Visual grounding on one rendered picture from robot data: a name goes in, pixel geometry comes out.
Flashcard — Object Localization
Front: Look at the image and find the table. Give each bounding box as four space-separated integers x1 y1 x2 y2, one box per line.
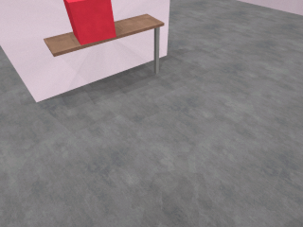
44 13 165 74

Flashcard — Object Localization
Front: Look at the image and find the carton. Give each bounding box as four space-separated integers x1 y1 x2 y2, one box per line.
63 0 116 45

